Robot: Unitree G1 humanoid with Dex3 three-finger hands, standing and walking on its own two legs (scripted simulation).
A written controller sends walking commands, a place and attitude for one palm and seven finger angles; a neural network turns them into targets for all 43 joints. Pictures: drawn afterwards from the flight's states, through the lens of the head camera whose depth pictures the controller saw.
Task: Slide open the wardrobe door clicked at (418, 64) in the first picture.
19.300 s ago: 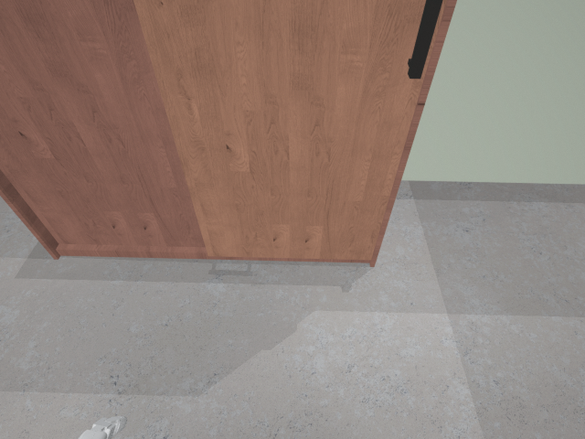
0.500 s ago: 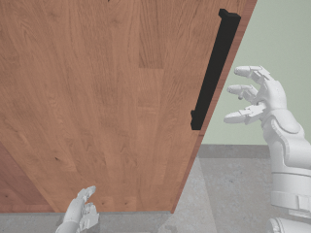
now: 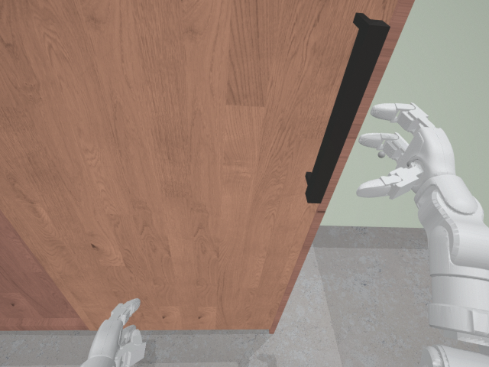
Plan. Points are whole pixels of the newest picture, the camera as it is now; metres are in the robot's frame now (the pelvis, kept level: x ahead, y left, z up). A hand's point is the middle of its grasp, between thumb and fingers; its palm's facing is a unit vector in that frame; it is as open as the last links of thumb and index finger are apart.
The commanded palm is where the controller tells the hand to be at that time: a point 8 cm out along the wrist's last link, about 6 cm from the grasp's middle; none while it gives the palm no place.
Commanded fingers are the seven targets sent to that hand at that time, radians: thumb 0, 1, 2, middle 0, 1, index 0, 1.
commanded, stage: move the hooked fingers beside the handle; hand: right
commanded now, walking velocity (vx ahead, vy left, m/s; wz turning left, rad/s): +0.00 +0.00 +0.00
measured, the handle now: (333, 122) +0.42 -0.10 +0.24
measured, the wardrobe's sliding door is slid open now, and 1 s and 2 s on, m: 0.00 0.00 0.00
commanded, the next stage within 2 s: feel for the door with the fingertips in 0.04 s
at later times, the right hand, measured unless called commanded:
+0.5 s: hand (350, 153) +0.37 -0.12 +0.22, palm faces -0.08 +1.00 -0.03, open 14.0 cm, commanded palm +0.34 -0.17 +0.23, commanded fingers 0.00 0.50 -0.30 0.30 1.20 0.30 1.20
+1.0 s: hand (348, 146) +0.38 -0.12 +0.23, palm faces -0.06 +1.00 -0.03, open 13.9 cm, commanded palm +0.35 -0.17 +0.23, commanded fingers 0.00 0.50 -0.30 0.30 1.20 0.30 1.20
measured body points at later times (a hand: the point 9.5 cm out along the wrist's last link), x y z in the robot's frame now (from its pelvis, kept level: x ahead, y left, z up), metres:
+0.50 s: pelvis +0.01 -0.01 +0.00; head -0.02 +0.02 +0.45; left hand +0.20 +0.21 -0.09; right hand +0.36 -0.18 +0.23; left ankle +0.03 +0.09 -0.74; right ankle -0.04 -0.11 -0.74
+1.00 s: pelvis +0.01 -0.01 +0.00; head -0.02 +0.02 +0.45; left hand +0.19 +0.22 -0.09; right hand +0.38 -0.17 +0.23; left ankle +0.03 +0.09 -0.74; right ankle -0.04 -0.11 -0.74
